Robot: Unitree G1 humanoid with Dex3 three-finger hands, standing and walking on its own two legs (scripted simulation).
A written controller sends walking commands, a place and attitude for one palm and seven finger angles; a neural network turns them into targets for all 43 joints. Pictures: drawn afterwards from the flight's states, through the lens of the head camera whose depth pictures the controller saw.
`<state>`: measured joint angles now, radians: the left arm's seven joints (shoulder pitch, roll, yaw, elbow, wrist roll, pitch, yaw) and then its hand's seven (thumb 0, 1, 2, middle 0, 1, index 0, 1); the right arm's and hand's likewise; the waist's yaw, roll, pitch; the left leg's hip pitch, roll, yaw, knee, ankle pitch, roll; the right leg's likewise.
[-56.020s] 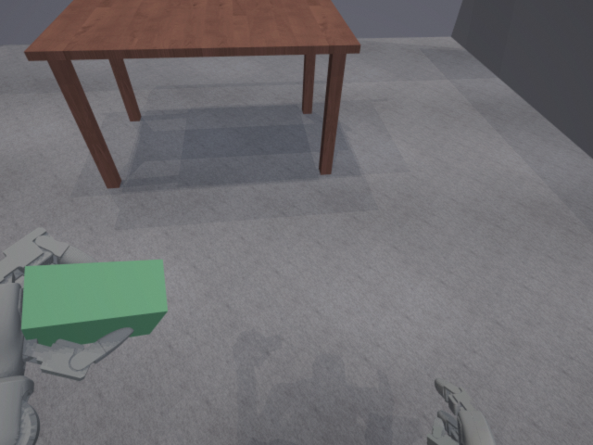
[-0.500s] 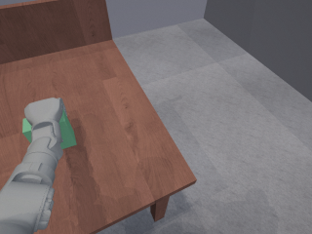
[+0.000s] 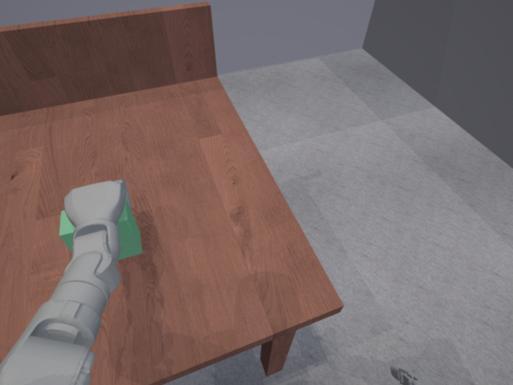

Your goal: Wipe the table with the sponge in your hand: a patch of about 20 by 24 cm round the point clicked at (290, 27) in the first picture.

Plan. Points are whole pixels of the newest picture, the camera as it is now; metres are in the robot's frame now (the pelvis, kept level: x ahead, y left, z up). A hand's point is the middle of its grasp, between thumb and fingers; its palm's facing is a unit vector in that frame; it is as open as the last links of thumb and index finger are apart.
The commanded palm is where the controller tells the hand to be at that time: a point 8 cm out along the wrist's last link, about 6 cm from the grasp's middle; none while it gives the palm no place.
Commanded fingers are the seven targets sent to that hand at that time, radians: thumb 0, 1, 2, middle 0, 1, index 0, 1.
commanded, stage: wipe back along the first lane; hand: left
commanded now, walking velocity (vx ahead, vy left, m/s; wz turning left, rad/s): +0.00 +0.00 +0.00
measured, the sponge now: (108, 239) +0.36 +0.30 -0.03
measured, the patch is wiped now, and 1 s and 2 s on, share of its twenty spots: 1.00 1.00 1.00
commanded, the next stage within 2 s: lift the sponge slowly off the table in 1.22 s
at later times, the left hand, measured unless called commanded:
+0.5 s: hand (113, 240) +0.33 +0.27 +0.02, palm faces -0.05 -0.01 -1.00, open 9.7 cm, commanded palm +0.29 +0.25 +0.04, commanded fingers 0.00 0.10 1.30 -1.20 -1.60 -1.20 -1.60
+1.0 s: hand (118, 271) +0.28 +0.24 +0.02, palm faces -0.02 -0.06 -1.00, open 9.6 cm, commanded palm +0.23 +0.23 +0.04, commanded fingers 0.00 0.10 1.30 -1.20 -1.60 -1.20 -1.60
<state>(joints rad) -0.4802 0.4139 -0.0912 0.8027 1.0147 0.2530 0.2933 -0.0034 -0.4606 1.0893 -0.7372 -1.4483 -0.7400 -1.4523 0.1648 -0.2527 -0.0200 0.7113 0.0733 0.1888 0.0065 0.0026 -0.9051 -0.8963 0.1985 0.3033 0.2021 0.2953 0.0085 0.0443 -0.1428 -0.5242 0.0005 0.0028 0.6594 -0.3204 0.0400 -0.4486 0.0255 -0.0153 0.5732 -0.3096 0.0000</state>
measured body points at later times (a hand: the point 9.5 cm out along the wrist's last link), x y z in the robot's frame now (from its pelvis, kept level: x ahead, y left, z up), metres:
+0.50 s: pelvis +0.00 +0.00 +0.00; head +0.01 -0.01 +0.45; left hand +0.33 +0.27 +0.07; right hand +0.17 -0.24 -0.11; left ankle +0.00 +0.09 -0.72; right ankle -0.02 -0.13 -0.72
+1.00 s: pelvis +0.00 -0.02 +0.00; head +0.00 -0.05 +0.45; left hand +0.28 +0.24 +0.07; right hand +0.22 -0.25 -0.09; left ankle +0.00 +0.09 -0.72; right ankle -0.02 -0.13 -0.72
